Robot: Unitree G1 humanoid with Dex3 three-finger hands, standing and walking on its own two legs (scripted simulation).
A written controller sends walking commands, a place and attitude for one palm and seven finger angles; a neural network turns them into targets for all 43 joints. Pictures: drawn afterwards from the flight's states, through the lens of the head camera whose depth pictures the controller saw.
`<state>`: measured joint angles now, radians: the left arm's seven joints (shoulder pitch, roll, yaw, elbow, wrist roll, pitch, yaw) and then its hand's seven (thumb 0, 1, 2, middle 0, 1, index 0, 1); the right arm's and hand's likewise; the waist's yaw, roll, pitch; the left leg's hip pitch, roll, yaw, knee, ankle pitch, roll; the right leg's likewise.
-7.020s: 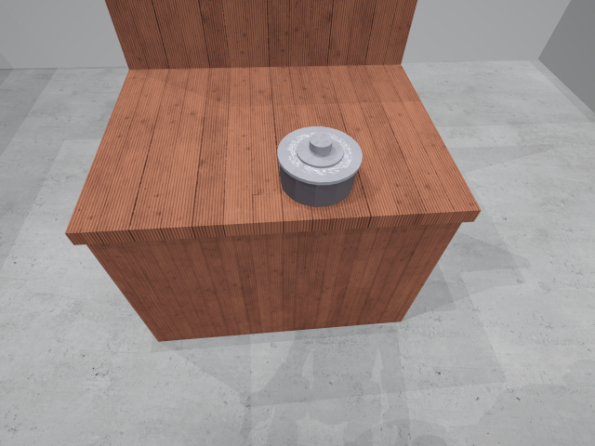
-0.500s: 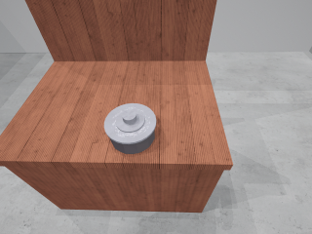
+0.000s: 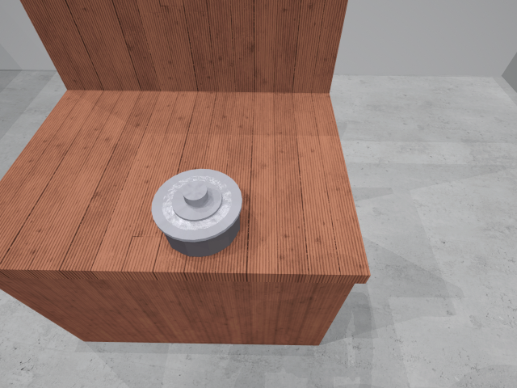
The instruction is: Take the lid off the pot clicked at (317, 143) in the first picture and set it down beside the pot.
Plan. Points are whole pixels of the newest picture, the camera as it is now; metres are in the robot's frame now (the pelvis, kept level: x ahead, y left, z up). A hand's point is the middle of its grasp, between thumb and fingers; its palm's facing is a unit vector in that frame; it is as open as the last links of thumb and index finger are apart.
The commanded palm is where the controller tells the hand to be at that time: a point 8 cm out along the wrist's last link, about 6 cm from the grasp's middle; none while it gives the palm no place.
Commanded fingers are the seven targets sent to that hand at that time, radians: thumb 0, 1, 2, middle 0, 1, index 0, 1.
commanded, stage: come to a stop and stand still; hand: left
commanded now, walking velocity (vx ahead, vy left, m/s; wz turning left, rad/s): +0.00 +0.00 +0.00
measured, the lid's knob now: (195, 193) +0.45 +0.16 +0.00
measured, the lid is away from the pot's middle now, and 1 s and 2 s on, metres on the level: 0.00 0.00 0.00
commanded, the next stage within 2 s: look again from close up in 0.14 s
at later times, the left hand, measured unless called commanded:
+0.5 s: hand out of the picture +0.00 +0.16 -0.17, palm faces +0.02 -0.98 -0.18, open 7.4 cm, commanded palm none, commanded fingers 0.00 0.90 0.90 -0.20 -0.30 -0.20 -0.30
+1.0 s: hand out of the picture -0.01 +0.17 -0.18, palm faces +0.02 -0.99 -0.16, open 7.4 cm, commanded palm none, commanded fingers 0.00 0.90 0.90 -0.20 -0.30 -0.20 -0.30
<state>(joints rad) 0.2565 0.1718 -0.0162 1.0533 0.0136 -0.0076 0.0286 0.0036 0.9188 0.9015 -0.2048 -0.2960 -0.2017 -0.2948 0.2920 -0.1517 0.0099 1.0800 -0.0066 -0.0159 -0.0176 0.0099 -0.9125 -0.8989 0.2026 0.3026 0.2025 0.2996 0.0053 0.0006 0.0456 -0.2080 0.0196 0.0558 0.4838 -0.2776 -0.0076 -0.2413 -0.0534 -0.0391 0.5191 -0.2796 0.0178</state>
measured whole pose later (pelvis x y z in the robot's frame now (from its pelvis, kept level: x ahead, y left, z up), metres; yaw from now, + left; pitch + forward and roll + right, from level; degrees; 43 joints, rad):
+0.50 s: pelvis +0.01 -0.01 +0.00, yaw +0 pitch +0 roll +0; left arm 0.28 0.16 -0.02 1.09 0.01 -0.01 0.03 0.00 0.91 0.90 -0.20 -0.30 -0.20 -0.29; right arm 0.27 -0.15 0.01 1.12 0.00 -0.02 -0.02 0.01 -0.92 -0.90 0.20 0.30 0.20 0.30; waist 0.01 -0.02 0.05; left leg -0.18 0.03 0.05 0.45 -0.27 -0.02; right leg -0.21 -0.04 -0.05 0.48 -0.27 0.01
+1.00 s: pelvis +0.00 +0.00 +0.00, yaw +0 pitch +0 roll +0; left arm 0.29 0.15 -0.02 1.09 0.01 -0.01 0.03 0.00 0.91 0.90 -0.20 -0.30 -0.20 -0.29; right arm 0.29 -0.11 0.01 1.14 0.00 -0.03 -0.02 0.01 -0.92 -0.90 0.20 0.30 0.20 0.30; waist 0.01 -0.02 0.05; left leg -0.19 0.02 0.05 0.46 -0.26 0.00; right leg -0.20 -0.05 -0.05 0.46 -0.25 0.02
